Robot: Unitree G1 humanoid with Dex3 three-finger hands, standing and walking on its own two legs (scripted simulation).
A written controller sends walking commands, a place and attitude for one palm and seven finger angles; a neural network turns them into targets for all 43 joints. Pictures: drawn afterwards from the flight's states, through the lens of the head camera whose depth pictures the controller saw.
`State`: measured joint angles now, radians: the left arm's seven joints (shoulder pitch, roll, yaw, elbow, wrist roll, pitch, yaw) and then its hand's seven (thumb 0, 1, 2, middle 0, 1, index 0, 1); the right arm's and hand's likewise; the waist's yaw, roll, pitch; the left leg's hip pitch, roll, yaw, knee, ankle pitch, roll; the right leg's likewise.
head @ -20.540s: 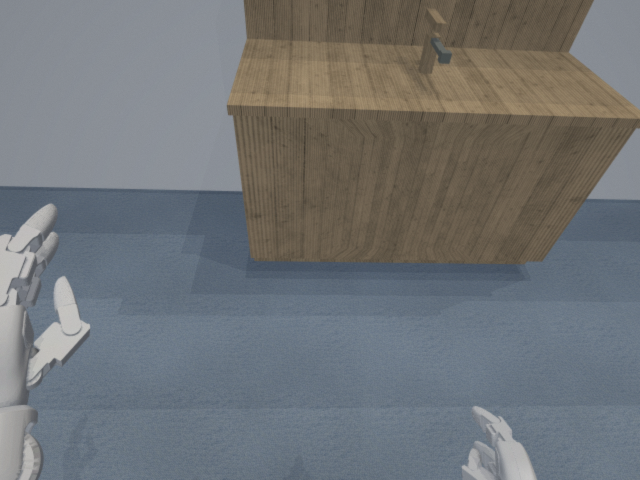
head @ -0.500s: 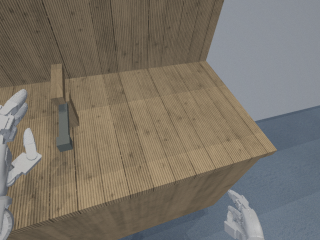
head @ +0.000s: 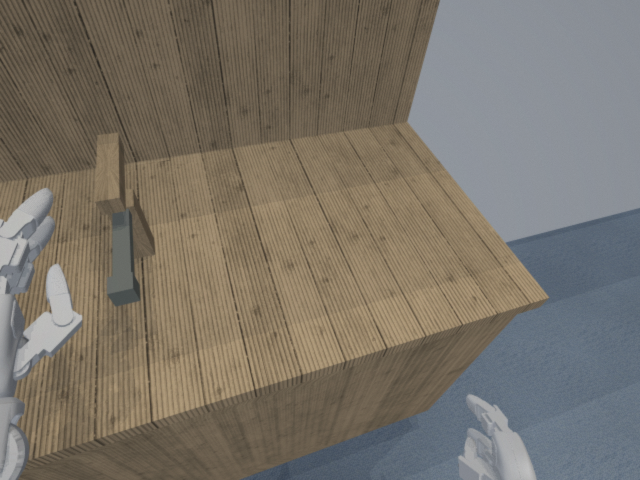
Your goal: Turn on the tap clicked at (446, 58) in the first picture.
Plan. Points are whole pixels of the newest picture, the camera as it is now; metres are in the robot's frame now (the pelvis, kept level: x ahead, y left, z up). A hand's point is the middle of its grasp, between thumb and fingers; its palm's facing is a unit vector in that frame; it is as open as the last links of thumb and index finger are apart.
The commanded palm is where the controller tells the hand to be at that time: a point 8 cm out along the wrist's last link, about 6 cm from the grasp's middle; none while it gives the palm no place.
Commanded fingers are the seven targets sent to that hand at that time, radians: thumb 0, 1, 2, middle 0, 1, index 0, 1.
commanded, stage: come to a stop and stand still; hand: left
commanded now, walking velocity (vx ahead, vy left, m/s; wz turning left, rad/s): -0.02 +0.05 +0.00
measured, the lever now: (124, 289) +0.30 +0.26 +0.07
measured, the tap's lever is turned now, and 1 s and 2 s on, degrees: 0 0 0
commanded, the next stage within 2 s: look again from close up in 0.86 s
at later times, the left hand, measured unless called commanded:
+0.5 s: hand (44, 326) +0.21 +0.27 +0.15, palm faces +0.39 -0.84 -0.38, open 7.4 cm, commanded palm +0.15 +0.29 +0.17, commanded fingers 0.00 0.90 0.90 -0.20 -0.30 -0.20 -0.30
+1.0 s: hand (64, 317) +0.22 +0.25 +0.16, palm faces +0.37 -0.85 -0.37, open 7.4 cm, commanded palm +0.16 +0.28 +0.17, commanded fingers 0.00 0.90 0.90 -0.20 -0.30 -0.20 -0.30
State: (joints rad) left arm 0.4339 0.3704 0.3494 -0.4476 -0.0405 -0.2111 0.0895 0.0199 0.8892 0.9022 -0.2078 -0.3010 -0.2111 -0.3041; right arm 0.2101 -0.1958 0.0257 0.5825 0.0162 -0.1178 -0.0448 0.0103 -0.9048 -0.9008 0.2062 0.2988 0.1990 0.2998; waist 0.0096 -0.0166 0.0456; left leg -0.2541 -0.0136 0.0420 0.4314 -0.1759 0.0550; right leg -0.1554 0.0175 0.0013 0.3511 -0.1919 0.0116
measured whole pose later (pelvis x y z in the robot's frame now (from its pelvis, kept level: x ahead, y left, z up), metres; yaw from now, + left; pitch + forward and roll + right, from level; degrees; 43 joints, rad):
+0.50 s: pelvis -0.01 +0.00 +0.00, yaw +1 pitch +0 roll -1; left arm 0.38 0.41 0.39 -0.41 -0.04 -0.27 0.08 0.02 0.88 0.90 -0.21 -0.30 -0.22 -0.31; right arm 0.22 -0.18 0.03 0.60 0.02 -0.18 -0.03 0.01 -0.90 -0.90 0.21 0.30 0.20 0.30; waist 0.04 -0.05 0.06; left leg -0.28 -0.03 0.04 0.47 -0.18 0.06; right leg -0.20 0.00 0.00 0.43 -0.23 0.02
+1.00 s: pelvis +0.00 +0.00 +0.00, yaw +0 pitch +0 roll -2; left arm 0.43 0.37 0.36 -0.48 -0.04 -0.24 0.09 0.02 0.89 0.90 -0.21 -0.30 -0.21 -0.30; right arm 0.19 -0.20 0.03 0.58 0.01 -0.14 -0.04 0.01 -0.90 -0.90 0.21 0.30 0.20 0.30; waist 0.03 -0.03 0.06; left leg -0.26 -0.02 0.04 0.44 -0.18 0.06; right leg -0.16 0.01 0.00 0.37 -0.20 0.02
